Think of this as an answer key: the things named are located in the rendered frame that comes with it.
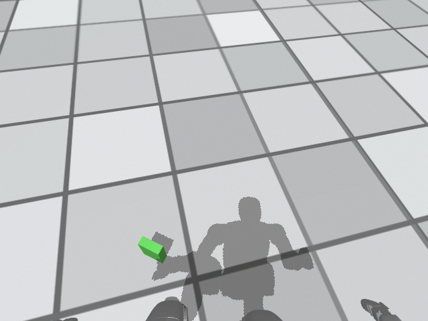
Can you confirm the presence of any carton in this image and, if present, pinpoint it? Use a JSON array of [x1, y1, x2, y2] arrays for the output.
[[138, 236, 167, 263]]

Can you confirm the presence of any right robot hand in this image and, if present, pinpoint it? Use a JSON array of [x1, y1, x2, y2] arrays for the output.
[[360, 299, 401, 321]]

